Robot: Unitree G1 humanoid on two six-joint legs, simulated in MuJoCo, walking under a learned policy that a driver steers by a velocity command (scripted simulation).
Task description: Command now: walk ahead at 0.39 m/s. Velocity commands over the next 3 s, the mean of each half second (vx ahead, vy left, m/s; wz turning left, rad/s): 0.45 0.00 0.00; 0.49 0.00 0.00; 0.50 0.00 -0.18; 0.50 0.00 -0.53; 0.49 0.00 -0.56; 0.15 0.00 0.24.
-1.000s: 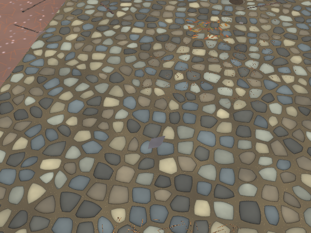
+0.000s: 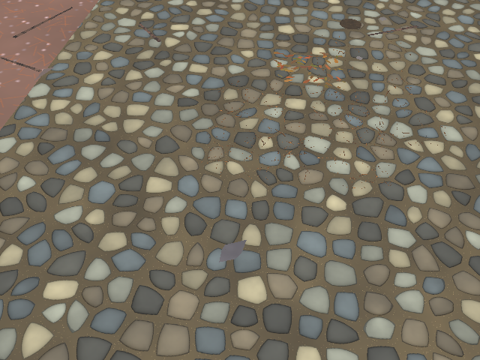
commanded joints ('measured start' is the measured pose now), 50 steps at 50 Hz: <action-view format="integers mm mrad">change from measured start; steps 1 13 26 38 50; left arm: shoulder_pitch -103 -468 -203 23 -41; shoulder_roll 92 57 82 161 155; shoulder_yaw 28 4 27 40 29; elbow -99 -251 -122 -47 -98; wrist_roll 8 10 50 30 -8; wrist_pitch -41 -21 -39 -15 -41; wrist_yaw -14 -56 -62 -7 -21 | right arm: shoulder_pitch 63 174 55 -379 4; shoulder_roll -71 -167 -94 -88 -195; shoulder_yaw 7 -12 -18 -16 -55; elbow -26 -48 -148 -286 -206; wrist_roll -10 3 9 0 -4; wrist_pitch -4 28 26 18 1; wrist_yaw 5 -34 -30 -2 17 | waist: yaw -1 -28 -3 99 -72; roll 88 113 -41 -4 192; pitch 134 190 -4 108 -191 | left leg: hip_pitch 203 179 -350 -522 441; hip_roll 278 275 189 139 379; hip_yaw -356 -117 -134 -61 -612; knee -356 -395 736 123 -188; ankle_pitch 72 345 71 448 25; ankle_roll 137 121 14 -38 212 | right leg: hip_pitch -423 -279 128 308 -399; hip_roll -109 -57 -195 -186 -10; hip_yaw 35 -73 170 23 84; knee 64 -556 -996 -1039 211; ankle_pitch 150 385 250 354 -99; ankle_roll -29 16 -153 -133 -4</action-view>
